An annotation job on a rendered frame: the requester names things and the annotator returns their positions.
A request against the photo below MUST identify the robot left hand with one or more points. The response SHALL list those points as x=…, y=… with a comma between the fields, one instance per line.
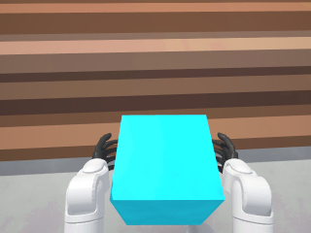
x=101, y=152

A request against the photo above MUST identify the robot right thigh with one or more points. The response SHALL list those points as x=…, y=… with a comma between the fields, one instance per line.
x=199, y=228

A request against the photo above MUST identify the robot right hand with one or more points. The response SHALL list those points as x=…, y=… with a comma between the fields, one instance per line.
x=227, y=153

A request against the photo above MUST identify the robot left forearm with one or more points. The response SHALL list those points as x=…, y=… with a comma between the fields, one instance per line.
x=85, y=198

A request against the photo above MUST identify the carton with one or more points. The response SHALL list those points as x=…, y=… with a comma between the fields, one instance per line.
x=166, y=171

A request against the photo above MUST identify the robot right forearm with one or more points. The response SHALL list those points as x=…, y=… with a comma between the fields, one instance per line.
x=251, y=198

